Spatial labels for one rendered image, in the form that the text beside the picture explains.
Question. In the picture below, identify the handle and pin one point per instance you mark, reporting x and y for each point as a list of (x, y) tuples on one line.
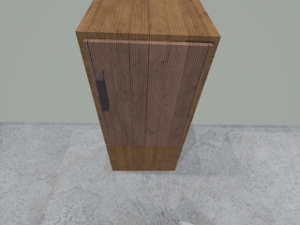
[(102, 91)]

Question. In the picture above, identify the cupboard door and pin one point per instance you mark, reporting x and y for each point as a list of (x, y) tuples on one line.
[(152, 87)]

